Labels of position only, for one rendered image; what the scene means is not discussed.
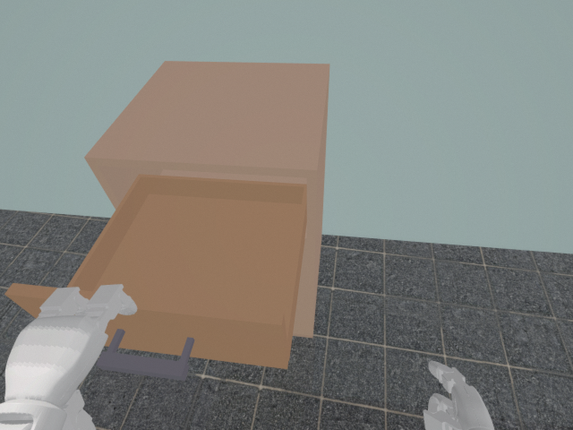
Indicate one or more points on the robot right hand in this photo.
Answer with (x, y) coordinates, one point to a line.
(466, 410)

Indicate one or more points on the drawer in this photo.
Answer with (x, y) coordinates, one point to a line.
(217, 260)

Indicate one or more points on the handle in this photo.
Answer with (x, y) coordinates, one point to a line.
(149, 366)

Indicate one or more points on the robot left hand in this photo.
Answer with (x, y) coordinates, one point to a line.
(54, 353)

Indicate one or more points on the left robot forearm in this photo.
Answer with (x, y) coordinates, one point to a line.
(22, 414)

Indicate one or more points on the cabinet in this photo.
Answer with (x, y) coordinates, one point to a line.
(228, 120)

